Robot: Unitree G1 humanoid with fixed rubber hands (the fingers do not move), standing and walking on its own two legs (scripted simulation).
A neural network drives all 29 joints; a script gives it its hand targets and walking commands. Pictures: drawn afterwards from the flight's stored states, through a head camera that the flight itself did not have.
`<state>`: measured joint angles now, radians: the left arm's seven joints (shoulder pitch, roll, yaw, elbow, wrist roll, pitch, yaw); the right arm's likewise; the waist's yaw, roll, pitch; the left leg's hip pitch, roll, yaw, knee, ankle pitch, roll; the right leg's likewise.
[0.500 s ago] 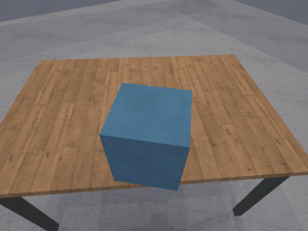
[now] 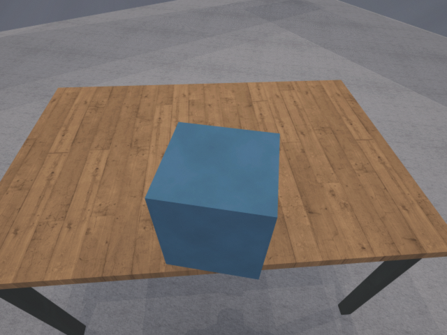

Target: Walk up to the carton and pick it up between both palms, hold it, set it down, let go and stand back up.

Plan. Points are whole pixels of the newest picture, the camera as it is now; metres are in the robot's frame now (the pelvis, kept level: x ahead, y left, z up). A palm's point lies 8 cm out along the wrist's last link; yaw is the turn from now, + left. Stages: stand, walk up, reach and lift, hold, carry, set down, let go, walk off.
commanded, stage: stand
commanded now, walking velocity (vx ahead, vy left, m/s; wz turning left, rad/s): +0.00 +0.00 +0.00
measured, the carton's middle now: (219, 202) +0.39 +0.03 +0.00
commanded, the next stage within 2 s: none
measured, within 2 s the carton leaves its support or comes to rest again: neither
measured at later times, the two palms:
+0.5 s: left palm out of the picture +0.01 +0.25 -0.13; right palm out of the picture +0.02 -0.25 -0.13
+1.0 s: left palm out of the picture +0.01 +0.24 -0.14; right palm out of the picture +0.02 -0.24 -0.13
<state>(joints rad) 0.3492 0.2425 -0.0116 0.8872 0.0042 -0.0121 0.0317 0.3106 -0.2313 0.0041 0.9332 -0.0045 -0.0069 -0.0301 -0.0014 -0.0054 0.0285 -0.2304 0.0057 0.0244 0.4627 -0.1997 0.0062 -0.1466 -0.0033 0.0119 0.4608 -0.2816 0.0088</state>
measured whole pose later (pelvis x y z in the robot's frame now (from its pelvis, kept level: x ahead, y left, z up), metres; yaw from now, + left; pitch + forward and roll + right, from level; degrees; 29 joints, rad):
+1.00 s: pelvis +0.01 +0.00 +0.00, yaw +1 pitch -1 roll +0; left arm 0.35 0.21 -0.01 0.99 0.00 -0.01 0.04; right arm 0.31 -0.20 0.00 1.02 0.00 -0.01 -0.04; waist 0.00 -0.01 0.04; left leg -0.21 0.00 0.01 0.44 -0.20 0.01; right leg -0.12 -0.01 0.00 0.43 -0.28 0.01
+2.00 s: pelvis +0.01 +0.00 +0.00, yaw +2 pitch -1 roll +0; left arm 0.35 0.19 -0.01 1.05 0.00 -0.01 0.05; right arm 0.31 -0.18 0.00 1.07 0.00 -0.01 -0.05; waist 0.00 -0.01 0.04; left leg -0.21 -0.01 0.00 0.43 -0.20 0.01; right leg -0.10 -0.02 -0.02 0.41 -0.28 0.01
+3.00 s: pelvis +0.02 +0.00 +0.00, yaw +2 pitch -1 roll +0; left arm 0.35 0.18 -0.01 1.07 0.00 -0.02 0.05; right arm 0.31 -0.17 0.01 1.09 0.00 -0.01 -0.05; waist 0.00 -0.01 0.04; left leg -0.21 -0.01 -0.01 0.43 -0.20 0.00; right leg -0.10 -0.01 -0.03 0.40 -0.28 0.01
